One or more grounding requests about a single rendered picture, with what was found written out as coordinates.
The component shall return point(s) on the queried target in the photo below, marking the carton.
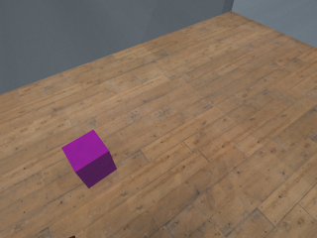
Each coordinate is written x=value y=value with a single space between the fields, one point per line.
x=89 y=158

